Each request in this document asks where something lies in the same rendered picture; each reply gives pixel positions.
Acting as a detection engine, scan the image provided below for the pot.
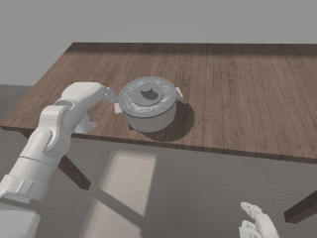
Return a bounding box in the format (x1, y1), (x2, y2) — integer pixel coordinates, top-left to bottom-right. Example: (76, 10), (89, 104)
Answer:
(114, 87), (183, 133)

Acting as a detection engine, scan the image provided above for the table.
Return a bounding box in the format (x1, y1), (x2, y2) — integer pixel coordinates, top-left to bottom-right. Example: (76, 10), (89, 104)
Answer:
(0, 42), (317, 224)

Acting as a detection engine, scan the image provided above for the robot left forearm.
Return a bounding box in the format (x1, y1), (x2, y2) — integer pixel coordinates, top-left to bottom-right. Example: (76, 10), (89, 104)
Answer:
(0, 97), (84, 204)

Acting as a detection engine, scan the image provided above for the robot left hand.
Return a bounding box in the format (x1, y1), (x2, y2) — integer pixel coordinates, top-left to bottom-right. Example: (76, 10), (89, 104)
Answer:
(61, 81), (119, 134)

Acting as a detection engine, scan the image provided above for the robot left upper arm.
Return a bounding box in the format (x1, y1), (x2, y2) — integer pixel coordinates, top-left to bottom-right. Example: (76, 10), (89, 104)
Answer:
(0, 202), (41, 238)

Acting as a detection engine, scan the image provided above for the robot right hand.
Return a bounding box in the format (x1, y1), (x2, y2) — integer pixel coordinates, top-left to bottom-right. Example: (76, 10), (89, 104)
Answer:
(239, 202), (279, 238)

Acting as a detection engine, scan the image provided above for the lid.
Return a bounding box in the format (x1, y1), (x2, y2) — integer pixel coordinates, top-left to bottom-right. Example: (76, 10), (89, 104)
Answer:
(118, 76), (177, 119)

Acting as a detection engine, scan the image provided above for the knob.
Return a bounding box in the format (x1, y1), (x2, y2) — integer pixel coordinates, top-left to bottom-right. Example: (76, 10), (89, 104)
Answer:
(140, 83), (153, 96)

